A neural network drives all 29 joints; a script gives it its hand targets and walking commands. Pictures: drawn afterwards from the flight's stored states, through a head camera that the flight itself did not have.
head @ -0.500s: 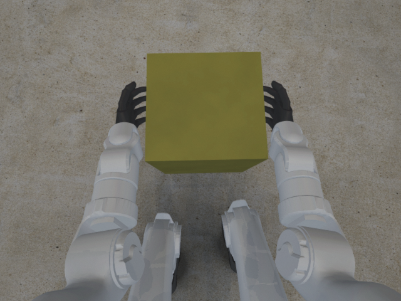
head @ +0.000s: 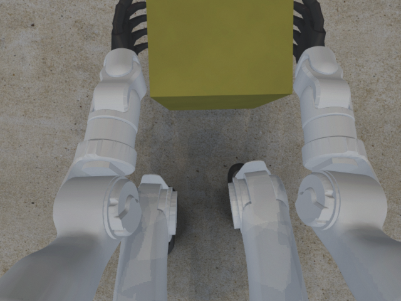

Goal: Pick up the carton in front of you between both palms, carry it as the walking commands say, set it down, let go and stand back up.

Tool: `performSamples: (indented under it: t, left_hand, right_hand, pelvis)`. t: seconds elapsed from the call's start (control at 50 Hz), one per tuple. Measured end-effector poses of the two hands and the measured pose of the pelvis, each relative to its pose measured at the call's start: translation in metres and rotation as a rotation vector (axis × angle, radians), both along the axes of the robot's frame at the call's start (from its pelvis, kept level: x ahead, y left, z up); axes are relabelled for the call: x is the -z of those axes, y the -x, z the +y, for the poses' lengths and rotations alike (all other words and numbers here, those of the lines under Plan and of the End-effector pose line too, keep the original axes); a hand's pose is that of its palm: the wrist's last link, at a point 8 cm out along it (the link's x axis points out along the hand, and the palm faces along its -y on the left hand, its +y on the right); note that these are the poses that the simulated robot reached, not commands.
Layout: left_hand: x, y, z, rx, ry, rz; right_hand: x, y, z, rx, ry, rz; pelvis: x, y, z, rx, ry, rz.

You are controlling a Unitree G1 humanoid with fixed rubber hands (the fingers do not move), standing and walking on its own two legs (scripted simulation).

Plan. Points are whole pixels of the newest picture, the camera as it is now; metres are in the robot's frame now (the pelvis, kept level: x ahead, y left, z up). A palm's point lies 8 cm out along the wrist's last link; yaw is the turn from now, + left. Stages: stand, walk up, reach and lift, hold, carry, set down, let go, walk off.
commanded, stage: set down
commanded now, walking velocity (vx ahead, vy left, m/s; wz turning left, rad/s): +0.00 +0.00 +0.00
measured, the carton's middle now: (214, 52) +0.53 -0.09 -0.22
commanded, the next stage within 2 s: none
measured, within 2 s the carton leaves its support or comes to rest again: rests again in 1.28 s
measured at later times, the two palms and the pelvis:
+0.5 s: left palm (134, 56) +0.54 +0.06 -0.20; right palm (295, 47) +0.51 -0.23 -0.19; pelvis +0.00 +0.00 -0.04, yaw -1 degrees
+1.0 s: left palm (136, 55) +0.54 +0.06 -0.22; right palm (294, 54) +0.50 -0.24 -0.22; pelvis +0.00 +0.00 -0.04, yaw +0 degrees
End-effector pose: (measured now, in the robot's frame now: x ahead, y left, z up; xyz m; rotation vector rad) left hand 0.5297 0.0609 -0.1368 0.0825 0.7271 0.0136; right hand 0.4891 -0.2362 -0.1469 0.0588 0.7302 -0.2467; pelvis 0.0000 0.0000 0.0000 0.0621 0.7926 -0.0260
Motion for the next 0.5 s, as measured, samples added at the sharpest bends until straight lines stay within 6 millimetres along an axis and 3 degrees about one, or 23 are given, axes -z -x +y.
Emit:
performSamples:
  t: [0.2, 0.4, 0.5]
  left_hand:
    - [0.055, -0.004, -0.009, 0.001, 0.008, 0.036]
    - [0.060, -0.015, -0.008, 0.019, 0.031, 0.001]
    - [0.063, -0.009, 0.004, 0.027, 0.005, 0.027]
  right_hand:
    - [0.046, -0.009, -0.010, -0.035, 0.046, 0.040]
    - [0.039, -0.022, -0.009, -0.011, 0.055, 0.003]
    - [0.046, -0.016, 0.001, -0.018, 0.031, 0.030]
  pelvis:
    - [0.024, 0.000, -0.008, -0.017, 0.002, -0.047]
    - [0.039, -0.001, -0.005, -0.021, 0.031, -0.067]
    - [0.042, 0.001, 0.003, -0.026, 0.044, -0.070]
